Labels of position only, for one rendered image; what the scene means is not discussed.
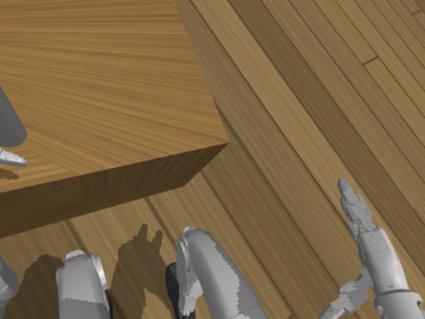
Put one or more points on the right robot arm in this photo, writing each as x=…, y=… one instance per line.
x=399, y=304

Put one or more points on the right robot foot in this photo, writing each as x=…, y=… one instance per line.
x=173, y=291

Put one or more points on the left robot arm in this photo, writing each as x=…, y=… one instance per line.
x=9, y=285

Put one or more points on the right robot hand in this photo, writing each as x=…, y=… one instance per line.
x=381, y=270

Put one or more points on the left robot hand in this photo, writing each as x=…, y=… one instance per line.
x=9, y=158

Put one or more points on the can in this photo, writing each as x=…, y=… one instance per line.
x=12, y=131

